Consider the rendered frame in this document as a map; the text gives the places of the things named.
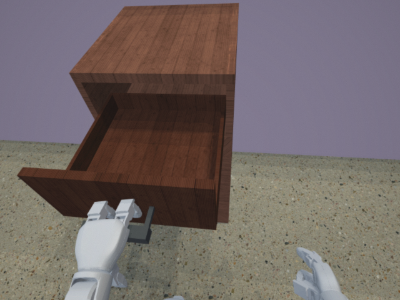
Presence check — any handle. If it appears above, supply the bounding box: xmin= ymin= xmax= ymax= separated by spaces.
xmin=80 ymin=206 xmax=155 ymax=244

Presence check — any drawer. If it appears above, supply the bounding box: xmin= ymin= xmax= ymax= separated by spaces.
xmin=17 ymin=92 xmax=226 ymax=230

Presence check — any robot left forearm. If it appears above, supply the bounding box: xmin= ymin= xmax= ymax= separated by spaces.
xmin=64 ymin=269 xmax=113 ymax=300

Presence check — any robot left hand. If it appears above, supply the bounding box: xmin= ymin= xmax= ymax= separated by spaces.
xmin=75 ymin=199 xmax=142 ymax=288

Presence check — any robot right hand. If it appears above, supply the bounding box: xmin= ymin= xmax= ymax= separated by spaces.
xmin=293 ymin=247 xmax=342 ymax=300

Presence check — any cabinet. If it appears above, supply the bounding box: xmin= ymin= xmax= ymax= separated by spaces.
xmin=69 ymin=3 xmax=239 ymax=223

